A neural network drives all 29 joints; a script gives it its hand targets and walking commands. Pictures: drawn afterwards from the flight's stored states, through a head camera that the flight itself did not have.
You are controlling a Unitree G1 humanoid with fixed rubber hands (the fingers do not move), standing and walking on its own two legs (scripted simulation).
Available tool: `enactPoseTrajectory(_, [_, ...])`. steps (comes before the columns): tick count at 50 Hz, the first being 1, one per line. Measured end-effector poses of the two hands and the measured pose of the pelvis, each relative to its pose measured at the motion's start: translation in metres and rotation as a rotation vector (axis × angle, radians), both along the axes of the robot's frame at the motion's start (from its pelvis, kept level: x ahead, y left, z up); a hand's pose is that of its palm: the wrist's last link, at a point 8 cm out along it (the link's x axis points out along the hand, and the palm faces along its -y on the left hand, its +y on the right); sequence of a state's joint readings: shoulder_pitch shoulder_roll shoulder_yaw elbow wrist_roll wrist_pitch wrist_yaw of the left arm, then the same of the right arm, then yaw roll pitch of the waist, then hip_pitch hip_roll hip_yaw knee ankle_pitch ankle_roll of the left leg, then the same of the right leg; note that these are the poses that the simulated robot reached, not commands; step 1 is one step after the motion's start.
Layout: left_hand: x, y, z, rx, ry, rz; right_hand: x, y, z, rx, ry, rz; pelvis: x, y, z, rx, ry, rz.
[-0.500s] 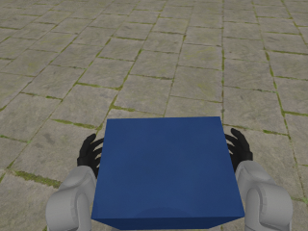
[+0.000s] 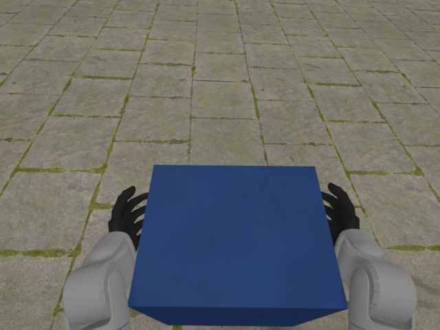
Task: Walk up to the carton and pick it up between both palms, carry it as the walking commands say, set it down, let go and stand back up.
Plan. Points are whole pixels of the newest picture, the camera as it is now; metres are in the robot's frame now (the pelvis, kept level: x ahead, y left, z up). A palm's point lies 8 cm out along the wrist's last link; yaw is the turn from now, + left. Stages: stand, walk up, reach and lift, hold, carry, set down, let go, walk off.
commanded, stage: carry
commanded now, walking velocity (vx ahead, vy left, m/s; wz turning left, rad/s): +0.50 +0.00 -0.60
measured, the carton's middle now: (231, 256) +0.24 +0.01 +0.01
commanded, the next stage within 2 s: none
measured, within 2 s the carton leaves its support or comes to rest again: neither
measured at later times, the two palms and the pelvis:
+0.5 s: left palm (206, 116) +0.56 +0.07 +0.06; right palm (347, 138) +0.50 -0.26 +0.06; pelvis +0.29 -0.05 -0.02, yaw -12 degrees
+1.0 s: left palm (230, 82) +0.70 +0.01 +0.07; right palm (355, 109) +0.61 -0.31 +0.07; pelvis +0.42 -0.08 -0.02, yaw -17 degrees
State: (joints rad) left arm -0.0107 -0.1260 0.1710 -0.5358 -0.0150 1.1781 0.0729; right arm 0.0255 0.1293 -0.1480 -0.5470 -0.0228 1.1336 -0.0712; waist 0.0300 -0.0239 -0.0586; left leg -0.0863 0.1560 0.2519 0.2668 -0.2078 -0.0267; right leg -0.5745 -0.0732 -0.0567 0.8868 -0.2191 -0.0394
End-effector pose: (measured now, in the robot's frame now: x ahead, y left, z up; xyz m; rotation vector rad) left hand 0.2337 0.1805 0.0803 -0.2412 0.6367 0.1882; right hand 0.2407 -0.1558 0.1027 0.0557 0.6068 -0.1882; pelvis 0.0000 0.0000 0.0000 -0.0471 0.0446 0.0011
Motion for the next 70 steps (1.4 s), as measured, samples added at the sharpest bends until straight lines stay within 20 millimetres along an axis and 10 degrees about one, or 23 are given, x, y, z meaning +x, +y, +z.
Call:
enactPoseTrajectory(13, [0.189,-0.088,-0.038,0.09,0.068,-0.123,0.149,-0.087,-0.065,0.085,0.068,-0.123,0.163,-0.052,-0.035,0.034,0.039,-0.118])
enactPoseTrajectory(33, [0.406,-0.115,-0.021,0.023,0.011,-0.268,0.318,-0.106,-0.026,0.021,0.013,-0.269,0.361,-0.044,-0.015,0.005,0.027,-0.264])
enactPoseTrajectory(50, [0.471,-0.17,-0.013,0.08,0.013,-0.309,0.37,-0.157,-0.037,0.076,0.016,-0.31,0.422,-0.083,-0.016,0.062,0.046,-0.301])
enactPoseTrajectory(70, [0.473,-0.162,-0.016,0.072,0.0,-0.308,0.373,-0.15,-0.036,0.066,0.005,-0.309,0.425,-0.076,-0.019,0.053,0.04,-0.301])
